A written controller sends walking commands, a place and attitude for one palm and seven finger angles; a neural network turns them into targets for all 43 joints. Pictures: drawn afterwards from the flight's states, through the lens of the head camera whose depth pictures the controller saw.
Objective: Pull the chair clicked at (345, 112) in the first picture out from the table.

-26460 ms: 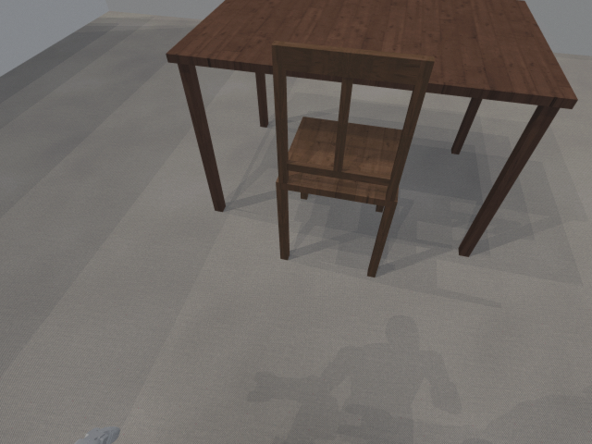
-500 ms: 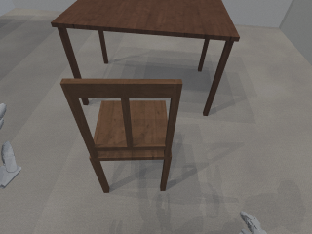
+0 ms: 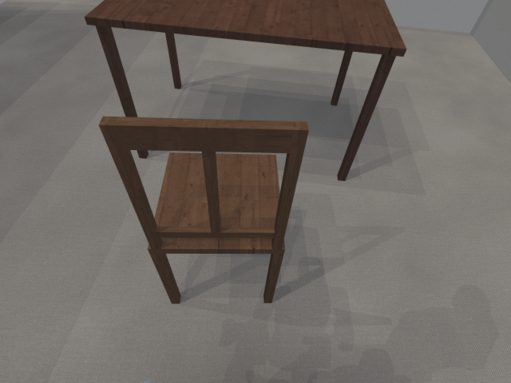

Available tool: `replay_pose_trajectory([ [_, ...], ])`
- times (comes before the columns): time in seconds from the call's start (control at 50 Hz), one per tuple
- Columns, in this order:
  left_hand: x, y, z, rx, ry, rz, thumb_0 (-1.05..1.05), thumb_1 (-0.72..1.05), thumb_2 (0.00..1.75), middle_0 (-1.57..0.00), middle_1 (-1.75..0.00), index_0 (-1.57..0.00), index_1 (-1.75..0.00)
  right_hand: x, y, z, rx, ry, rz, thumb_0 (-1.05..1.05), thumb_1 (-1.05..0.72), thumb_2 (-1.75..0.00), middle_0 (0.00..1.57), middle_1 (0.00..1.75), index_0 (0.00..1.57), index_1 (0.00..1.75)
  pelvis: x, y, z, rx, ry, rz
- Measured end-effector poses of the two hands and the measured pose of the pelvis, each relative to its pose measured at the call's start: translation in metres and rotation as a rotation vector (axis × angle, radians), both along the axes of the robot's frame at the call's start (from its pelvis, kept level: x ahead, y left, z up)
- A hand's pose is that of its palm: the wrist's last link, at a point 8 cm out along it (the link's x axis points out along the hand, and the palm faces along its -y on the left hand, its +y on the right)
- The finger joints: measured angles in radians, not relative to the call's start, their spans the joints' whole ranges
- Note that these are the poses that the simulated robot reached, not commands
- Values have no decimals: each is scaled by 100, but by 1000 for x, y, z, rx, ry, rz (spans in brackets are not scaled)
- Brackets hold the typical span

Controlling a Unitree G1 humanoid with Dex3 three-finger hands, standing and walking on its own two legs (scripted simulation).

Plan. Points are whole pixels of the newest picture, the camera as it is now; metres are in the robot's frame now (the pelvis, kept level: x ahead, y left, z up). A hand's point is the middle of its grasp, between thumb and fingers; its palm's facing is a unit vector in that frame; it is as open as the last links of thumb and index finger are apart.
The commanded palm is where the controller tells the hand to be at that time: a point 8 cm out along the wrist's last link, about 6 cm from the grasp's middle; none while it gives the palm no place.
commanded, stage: let the arm hang, fingers relaxed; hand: left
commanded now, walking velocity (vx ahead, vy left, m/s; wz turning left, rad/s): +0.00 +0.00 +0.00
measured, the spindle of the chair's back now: (212, 195) +0.52 +0.12 -0.10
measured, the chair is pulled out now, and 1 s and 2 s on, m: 0.55 0.55 0.55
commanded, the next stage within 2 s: look to check the result in 0.82 s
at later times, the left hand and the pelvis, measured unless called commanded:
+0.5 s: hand out of the picture -0.03 +0.15 -0.17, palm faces +0.03 -0.98 -0.19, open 7.4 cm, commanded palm none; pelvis +0.00 -0.02 +0.00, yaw +0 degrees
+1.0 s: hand out of the picture -0.01 +0.13 -0.17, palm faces +0.04 -0.99 -0.16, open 7.4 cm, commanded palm none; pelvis +0.00 -0.03 +0.00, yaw +0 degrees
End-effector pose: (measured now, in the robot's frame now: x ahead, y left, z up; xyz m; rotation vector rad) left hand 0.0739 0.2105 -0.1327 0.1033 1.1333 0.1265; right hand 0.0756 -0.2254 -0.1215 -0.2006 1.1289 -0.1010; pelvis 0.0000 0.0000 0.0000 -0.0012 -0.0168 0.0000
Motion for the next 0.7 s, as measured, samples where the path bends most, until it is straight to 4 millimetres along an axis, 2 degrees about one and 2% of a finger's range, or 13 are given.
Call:
replay_pose_trajectory([
  [0.06,-25,8,-6,19,69,21,-6,103,90,-21,-30,-21,-30,-34,-9,-3,-30,125,-22,0,-93,-90,20,30,20,30,0,-4,2,-6,0,8],
  [0.16,-71,19,-6,51,227,16,-4,99,90,-20,-30,-20,-30,-79,-18,-7,-32,263,-61,1,-93,-90,20,30,20,30,2,-7,4,-7,1,9],
  [0.24,-98,21,-2,70,317,26,-2,95,90,-20,-30,-20,-30,-103,-15,-12,-7,324,-80,1,-92,-90,20,30,20,30,3,-10,5,-3,-1,6],
  [0.3,-110,17,0,73,351,33,-1,93,90,-20,-30,-20,-30,-113,-8,-16,20,351,-85,1,-92,-90,19,30,20,30,3,-11,5,-2,-2,5],
  [0.4,-112,3,-1,59,352,38,0,92,90,-20,-30,-20,-30,-117,5,-22,66,358,-87,1,-91,-90,19,30,20,30,2,-15,4,2,-6,3],
  [0.52,-100,-18,-6,21,309,30,0,91,90,-20,-30,-20,-30,-109,15,-26,101,325,-88,1,-91,-90,20,30,20,30,0,-19,3,4,-8,-1],
  [0.6,-91,-29,-9,4,281,21,1,91,90,-20,-30,-20,-30,-103,17,-27,108,302,-91,1,-91,-90,20,30,20,30,-1,-21,3,5,-8,-4],
  [0.7,-91,-30,-9,5,281,27,2,92,90,-20,-30,-20,-30,-103,12,-26,99,301,-97,1,-91,-90,20,30,20,30,0,-24,3,5,-7,-4],
])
